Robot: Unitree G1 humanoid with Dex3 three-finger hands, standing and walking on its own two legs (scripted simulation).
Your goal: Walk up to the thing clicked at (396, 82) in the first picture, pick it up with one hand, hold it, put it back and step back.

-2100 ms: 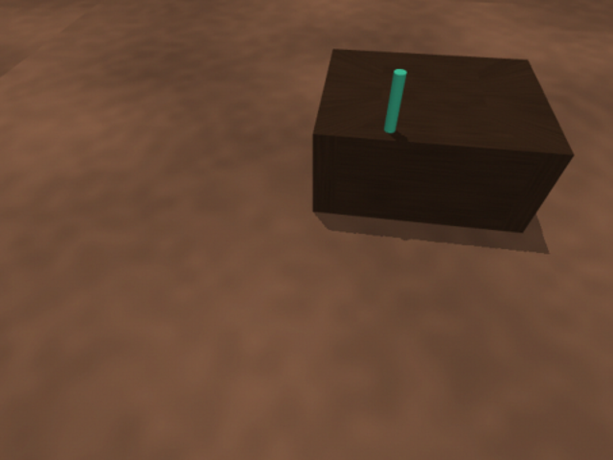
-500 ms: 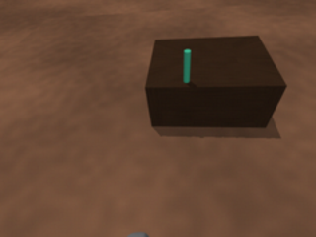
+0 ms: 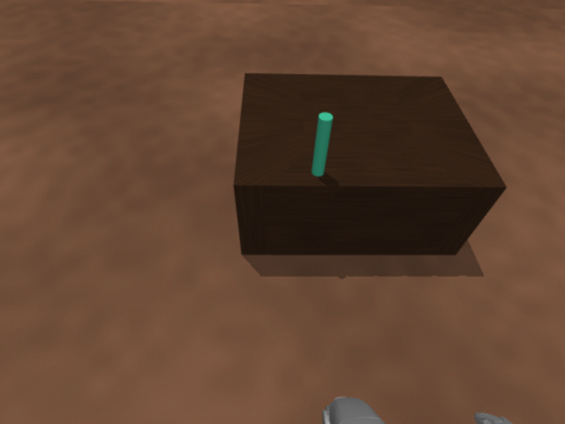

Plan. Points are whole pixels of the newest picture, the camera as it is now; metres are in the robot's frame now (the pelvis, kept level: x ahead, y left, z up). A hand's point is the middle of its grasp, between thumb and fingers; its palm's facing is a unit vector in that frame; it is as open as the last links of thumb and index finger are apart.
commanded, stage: walk up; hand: right
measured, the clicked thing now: (321, 146) +0.93 -0.15 -0.24
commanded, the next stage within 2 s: none
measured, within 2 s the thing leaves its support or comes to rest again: neither
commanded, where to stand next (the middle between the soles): +0.56 +0.07 m, yaw -2 degrees
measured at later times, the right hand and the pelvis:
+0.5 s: hand (433, 341) +0.27 -0.27 -0.15, palm faces -0.05 +0.94 -0.33, open 7.3 cm; pelvis +0.19 +0.01 +0.00, yaw +0 degrees
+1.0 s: hand (382, 296) +0.35 -0.19 -0.13, palm faces +0.04 +0.92 -0.38, open 7.4 cm; pelvis +0.35 +0.09 +0.00, yaw -2 degrees
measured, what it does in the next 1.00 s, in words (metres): walks ahead: right foot, then left foot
